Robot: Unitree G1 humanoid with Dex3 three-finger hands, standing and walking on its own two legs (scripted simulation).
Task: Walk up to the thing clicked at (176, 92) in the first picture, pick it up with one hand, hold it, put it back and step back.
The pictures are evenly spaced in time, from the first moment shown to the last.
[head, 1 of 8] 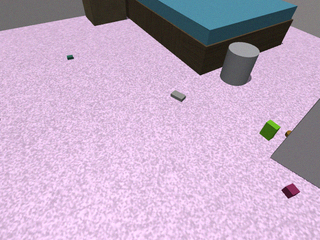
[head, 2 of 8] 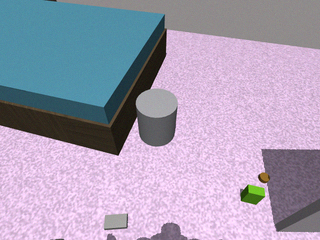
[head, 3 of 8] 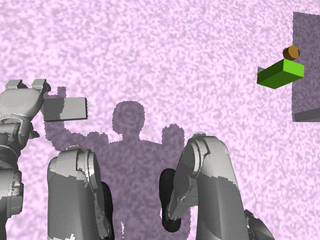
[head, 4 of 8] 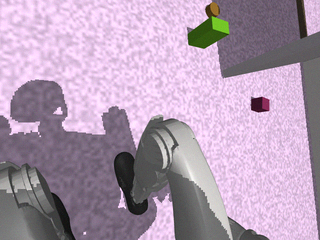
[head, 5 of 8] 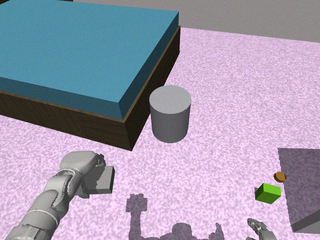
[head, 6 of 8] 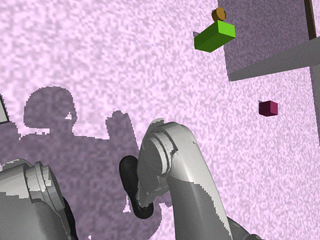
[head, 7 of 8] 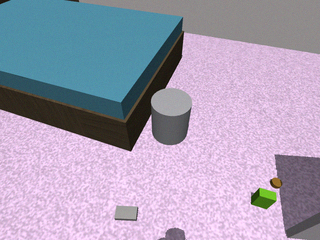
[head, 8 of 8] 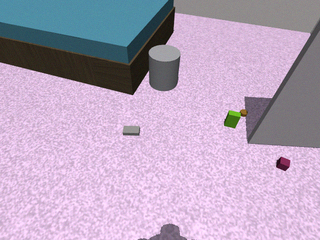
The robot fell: no
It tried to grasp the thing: yes
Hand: left
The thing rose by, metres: 0.69
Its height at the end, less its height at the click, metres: +0.00
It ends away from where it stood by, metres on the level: 0.01
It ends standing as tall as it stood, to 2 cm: yes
